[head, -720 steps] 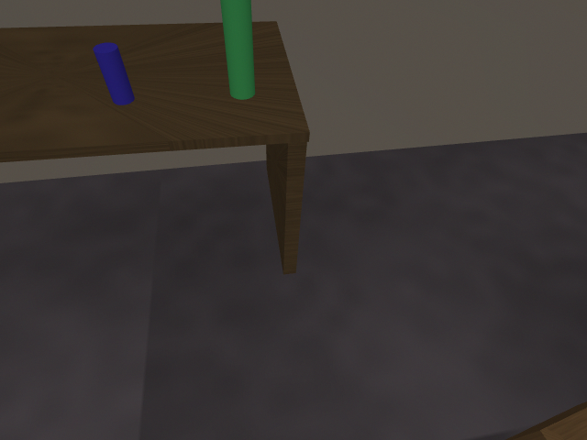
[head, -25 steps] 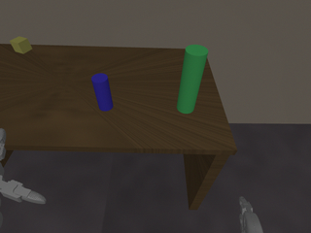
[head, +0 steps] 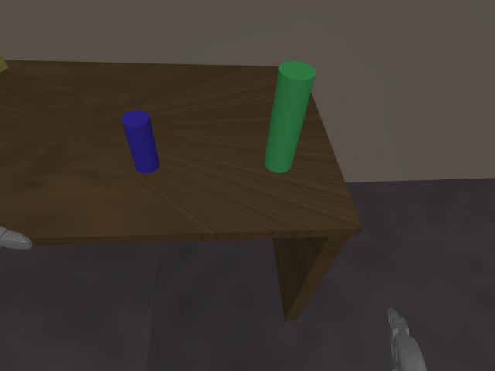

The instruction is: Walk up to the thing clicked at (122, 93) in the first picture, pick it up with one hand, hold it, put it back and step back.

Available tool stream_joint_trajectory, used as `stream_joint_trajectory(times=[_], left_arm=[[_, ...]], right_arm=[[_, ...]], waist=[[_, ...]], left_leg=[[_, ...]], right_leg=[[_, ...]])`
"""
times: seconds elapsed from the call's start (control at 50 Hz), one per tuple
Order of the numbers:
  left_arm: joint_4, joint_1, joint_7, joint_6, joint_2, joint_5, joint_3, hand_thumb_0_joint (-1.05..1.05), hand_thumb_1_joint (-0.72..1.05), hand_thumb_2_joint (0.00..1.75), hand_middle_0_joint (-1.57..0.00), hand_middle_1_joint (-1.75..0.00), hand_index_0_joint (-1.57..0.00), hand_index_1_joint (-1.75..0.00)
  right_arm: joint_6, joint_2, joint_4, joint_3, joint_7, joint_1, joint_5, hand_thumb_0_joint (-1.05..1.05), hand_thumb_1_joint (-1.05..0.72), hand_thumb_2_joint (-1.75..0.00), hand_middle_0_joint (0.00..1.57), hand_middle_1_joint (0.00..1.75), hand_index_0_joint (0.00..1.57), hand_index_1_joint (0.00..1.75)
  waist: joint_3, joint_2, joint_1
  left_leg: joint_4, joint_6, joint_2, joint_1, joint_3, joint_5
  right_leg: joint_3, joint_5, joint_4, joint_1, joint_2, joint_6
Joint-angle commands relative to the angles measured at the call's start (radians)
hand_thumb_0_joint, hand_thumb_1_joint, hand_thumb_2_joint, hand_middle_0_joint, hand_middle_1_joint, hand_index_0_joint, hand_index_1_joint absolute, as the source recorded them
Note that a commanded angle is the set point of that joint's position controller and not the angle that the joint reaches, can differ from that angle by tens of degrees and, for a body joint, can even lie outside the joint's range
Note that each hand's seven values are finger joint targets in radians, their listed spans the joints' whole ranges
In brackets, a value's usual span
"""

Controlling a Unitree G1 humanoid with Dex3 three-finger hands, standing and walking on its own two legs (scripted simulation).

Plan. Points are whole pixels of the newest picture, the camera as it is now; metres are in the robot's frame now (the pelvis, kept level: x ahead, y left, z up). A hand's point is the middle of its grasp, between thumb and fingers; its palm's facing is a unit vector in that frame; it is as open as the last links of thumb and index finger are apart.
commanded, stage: go down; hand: left
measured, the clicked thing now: (142, 143) +0.57 +0.22 +0.00
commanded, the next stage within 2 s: none
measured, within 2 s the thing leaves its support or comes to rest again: neither
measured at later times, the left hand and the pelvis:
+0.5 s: hand out of the picture +0.37 +0.36 +0.12, palm faces +0.20 -0.98 +0.00, open 17.6 cm; pelvis -0.01 +0.00 -0.01, yaw +0 degrees
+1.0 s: hand out of the picture +0.41 +0.38 +0.12, palm faces +0.23 -0.97 +0.01, open 17.6 cm; pelvis +0.01 +0.01 -0.03, yaw -1 degrees
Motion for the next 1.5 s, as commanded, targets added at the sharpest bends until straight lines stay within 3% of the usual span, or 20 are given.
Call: stream_joint_trajectory(times=[0.0,0.16,0.2,0.28,0.4,0.52,0.56,0.6,0.66,0.72,0.76,0.82,0.84,0.9,1.14,1.32,1.36,1.38,1.44,1.48], left_arm=[[-0.230,-0.323,0.013,-0.083,0.351,-0.006,0.071,0.00,-0.48,0.11,-0.03,-0.02,-0.02,-0.03],[-0.187,-0.467,-0.002,-0.105,0.412,0.002,0.067,0.00,-0.51,0.10,-0.03,-0.03,-0.02,-0.04],[-0.123,-0.476,-0.007,-0.104,0.422,0.008,0.060,0.00,-0.53,0.09,-0.03,-0.04,-0.03,-0.04],[-0.022,-0.520,-0.035,-0.107,0.463,0.015,0.061,0.00,-0.56,0.10,-0.03,-0.04,-0.03,-0.05],[0.086,-0.581,-0.059,-0.112,0.541,0.025,0.081,0.00,-0.61,0.09,-0.03,-0.06,-0.04,-0.06],[0.113,-0.647,-0.056,-0.119,0.611,0.046,0.103,0.00,-0.59,0.11,-0.03,-0.06,-0.03,-0.07],[0.118,-0.658,-0.049,-0.117,0.628,0.054,0.111,0.00,-0.57,0.12,-0.03,-0.06,-0.03,-0.07],[0.114,-0.652,-0.052,-0.117,0.636,0.059,0.106,0.00,-0.58,0.12,-0.03,-0.06,-0.03,-0.07],[0.130,-0.626,-0.054,-0.108,0.629,0.064,0.120,0.00,-0.55,0.12,-0.03,-0.05,-0.02,-0.06],[0.134,-0.630,-0.060,-0.103,0.633,0.070,0.113,0.00,-0.57,0.11,-0.03,-0.05,-0.03,-0.06],[0.093,-0.670,-0.056,-0.106,0.648,0.069,0.124,0.00,-0.53,0.12,-0.03,-0.05,-0.02,-0.06],[0.138,-0.633,-0.054,-0.090,0.635,0.074,0.116,0.00,-0.56,0.10,-0.04,-0.04,-0.03,-0.06],[0.080,-0.660,-0.055,-0.094,0.631,0.070,0.115,0.00,-0.55,0.11,-0.03,-0.04,-0.03,-0.06],[0.072,-0.687,-0.054,-0.092,0.660,0.075,0.128,0.00,-0.57,0.10,-0.04,-0.04,-0.04,-0.05],[0.171,-0.786,-0.052,-0.092,0.700,0.107,0.106,0.00,-0.58,0.09,-0.04,-0.05,-0.04,-0.06],[0.262,-0.785,-0.055,-0.082,0.737,0.114,0.114,0.00,-0.56,0.10,-0.04,-0.05,-0.04,-0.06],[0.194,-0.844,-0.047,-0.091,0.794,0.123,0.141,0.00,-0.56,0.10,-0.04,-0.04,-0.04,-0.05],[0.182,-0.862,-0.043,-0.091,0.791,0.128,0.135,0.00,-0.54,0.10,-0.04,-0.04,-0.04,-0.05],[0.262,-0.812,-0.038,-0.081,0.782,0.137,0.130,0.00,-0.55,0.11,-0.04,-0.05,-0.04,-0.06],[0.224,-0.845,-0.036,-0.083,0.791,0.143,0.137,0.00,-0.53,0.11,-0.04,-0.04,-0.03,-0.06]], right_arm=[[-0.057,-0.168,-0.157,-0.062,-0.009,-0.091,-0.010,0.00,0.54,-0.05,0.05,0.05,0.05,0.05],[-0.066,-0.134,-0.083,-0.039,-0.016,-0.104,-0.008,0.00,0.55,-0.05,0.05,0.05,0.05,0.05],[-0.077,-0.180,-0.100,-0.073,-0.022,-0.136,-0.010,0.00,0.55,-0.05,0.05,0.05,0.05,0.05],[-0.076,-0.149,-0.020,-0.042,-0.019,-0.097,-0.014,0.00,0.55,-0.05,0.05,0.05,0.05,0.05],[-0.087,-0.155,-0.129,-0.015,-0.025,-0.147,-0.020,0.00,0.56,-0.05,0.05,0.05,0.05,0.05],[-0.083,-0.175,-0.188,-0.026,-0.025,-0.119,-0.024,0.00,0.56,-0.05,0.05,0.05,0.05,0.05],[-0.078,-0.125,-0.175,0.016,-0.017,-0.095,-0.021,0.00,0.57,-0.05,0.05,0.05,0.05,0.05],[-0.076,-0.181,-0.192,-0.034,-0.021,-0.086,-0.024,0.00,0.56,-0.05,0.05,0.05,0.05,0.05],[-0.074,-0.125,-0.177,0.011,-0.009,-0.057,-0.024,0.00,0.56,-0.05,0.05,0.05,0.05,0.05],[-0.073,-0.178,-0.210,-0.028,-0.010,-0.064,-0.027,0.00,0.55,-0.05,0.05,0.05,0.05,0.05],[-0.068,-0.123,-0.179,0.008,-0.002,-0.053,-0.024,0.00,0.56,-0.05,0.05,0.05,0.05,0.05],[-0.068,-0.170,-0.200,-0.027,-0.006,-0.006,-0.026,0.00,0.55,-0.05,0.05,0.05,0.05,0.05],[-0.071,-0.140,-0.236,0.001,-0.004,-0.044,-0.023,0.00,0.55,-0.05,0.05,0.05,0.05,0.05],[-0.072,-0.156,-0.243,-0.015,0.000,-0.034,-0.024,0.00,0.55,-0.05,0.05,0.05,0.05,0.05],[-0.069,-0.165,-0.308,-0.017,0.008,-0.005,-0.027,0.00,0.56,-0.05,0.05,0.05,0.05,0.05],[-0.062,-0.194,-0.350,-0.029,0.013,0.014,-0.025,0.00,0.56,-0.05,0.05,0.05,0.05,0.05],[-0.058,-0.197,-0.364,-0.032,0.014,-0.002,-0.030,0.00,0.56,-0.05,0.05,0.05,0.05,0.05],[-0.055,-0.160,-0.366,0.000,0.016,0.005,-0.027,0.00,0.56,-0.05,0.05,0.05,0.05,0.05],[-0.050,-0.205,-0.377,-0.041,0.014,0.014,-0.030,0.00,0.55,-0.05,0.05,0.05,0.05,0.05],[-0.050,-0.184,-0.416,-0.020,0.018,0.008,-0.029,0.00,0.56,-0.05,0.05,0.05,0.05,0.05]], waist=[[-0.299,0.144,0.021],[-0.212,0.153,-0.012],[-0.229,0.133,-0.029],[-0.244,0.160,-0.035],[-0.306,0.107,-0.040],[-0.401,0.154,-0.047],[-0.390,0.175,-0.034],[-0.433,0.206,-0.047],[-0.450,0.221,-0.030],[-0.456,0.215,-0.051],[-0.434,0.247,-0.037],[-0.440,0.206,-0.064],[-0.445,0.221,-0.052],[-0.470,0.247,-0.055],[-0.416,0.249,-0.082],[-0.443,0.268,-0.086],[-0.515,0.306,-0.083],[-0.503,0.289,-0.080],[-0.483,0.270,-0.097],[-0.513,0.265,-0.093]], left_leg=[[-0.027,-0.001,0.022,0.260,-0.024,0.358],[-0.038,0.009,0.013,0.186,-0.015,0.161],[-0.027,0.010,0.018,0.194,-0.021,0.172],[0.011,0.012,0.020,0.169,-0.028,0.191],[0.058,0.027,0.010,0.101,-0.021,0.148],[0.112,0.021,0.023,0.107,-0.033,0.208],[0.126,0.021,0.020,0.076,-0.028,0.226],[0.145,0.015,0.028,0.117,-0.033,0.287],[0.174,0.012,0.039,0.127,-0.043,0.407],[0.184,0.009,0.051,0.140,-0.052,0.441],[0.186,0.008,0.045,0.111,-0.046,0.402],[0.191,0.015,0.047,0.114,-0.047,0.398],[0.197,0.017,0.041,0.113,-0.040,0.401],[0.212,0.012,0.049,0.136,-0.050,0.467],[0.233,0.013,0.041,0.018,-0.050,0.225],[0.270,0.004,0.055,0.012,-0.063,0.289],[0.286,-0.001,0.063,0.057,-0.069,0.362],[0.291,0.005,0.056,0.039,-0.060,0.351],[0.293,0.007,0.054,0.008,-0.058,0.321],[0.299,0.006,0.056,0.024,-0.060,0.342]], right_leg=[[-0.037,0.287,-0.043,-0.032,0.005,-0.022],[-0.027,0.179,-0.063,-0.092,0.002,-0.021],[-0.031,0.187,-0.050,-0.113,0.005,-0.021],[-0.033,0.191,-0.018,-0.163,0.005,-0.020],[-0.025,0.172,0.006,-0.174,0.000,-0.010],[-0.032,0.191,0.057,-0.224,0.010,-0.016],[-0.029,0.207,0.070,-0.216,0.009,-0.016],[-0.032,0.235,0.087,-0.237,0.014,-0.019],[-0.040,0.290,0.107,-0.249,0.017,-0.019],[-0.044,0.285,0.116,-0.273,0.023,-0.021],[-0.040,0.267,0.116,-0.277,0.021,-0.022],[-0.042,0.276,0.122,-0.282,0.025,-0.020],[-0.039,0.290,0.125,-0.272,0.021,-0.016],[-0.045,0.300,0.138,-0.298,0.024,-0.019],[-0.041,0.152,0.174,-0.375,0.025,-0.025],[-0.046,0.152,0.206,-0.405,0.034,-0.031],[-0.050,0.173,0.214,-0.410,0.036,-0.032],[-0.045,0.191,0.209,-0.394,0.035,-0.028],[-0.042,0.186,0.215,-0.390,0.037,-0.028],[-0.045,0.194,0.220,-0.390,0.039,-0.028]])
